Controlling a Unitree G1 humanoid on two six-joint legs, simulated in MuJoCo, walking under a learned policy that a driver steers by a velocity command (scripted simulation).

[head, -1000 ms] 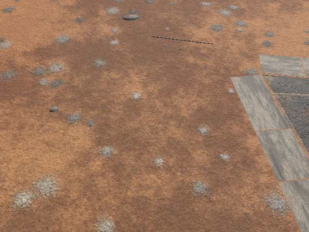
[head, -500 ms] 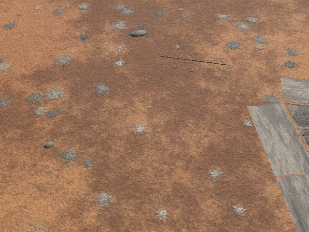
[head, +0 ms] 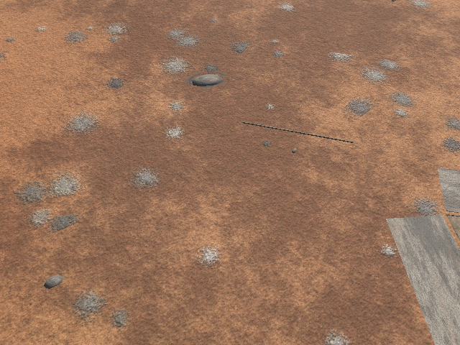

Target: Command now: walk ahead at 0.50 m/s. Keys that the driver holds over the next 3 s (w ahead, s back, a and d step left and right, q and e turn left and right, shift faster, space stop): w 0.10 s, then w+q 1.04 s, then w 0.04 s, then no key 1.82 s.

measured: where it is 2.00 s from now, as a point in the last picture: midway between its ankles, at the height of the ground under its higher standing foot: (163, 260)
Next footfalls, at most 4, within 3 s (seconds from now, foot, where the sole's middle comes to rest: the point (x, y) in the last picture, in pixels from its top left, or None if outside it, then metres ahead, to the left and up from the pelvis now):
0.38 right None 0.38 -0.11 -0.78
0.94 left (182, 314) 0.57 0.16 -0.78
1.46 right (176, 226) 0.88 0.20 -0.78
1.82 left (135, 278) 0.69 0.31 -0.78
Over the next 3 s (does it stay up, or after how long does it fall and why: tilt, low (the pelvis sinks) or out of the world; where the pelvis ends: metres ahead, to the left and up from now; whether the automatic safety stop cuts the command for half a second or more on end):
stays up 0.76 0.25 0.00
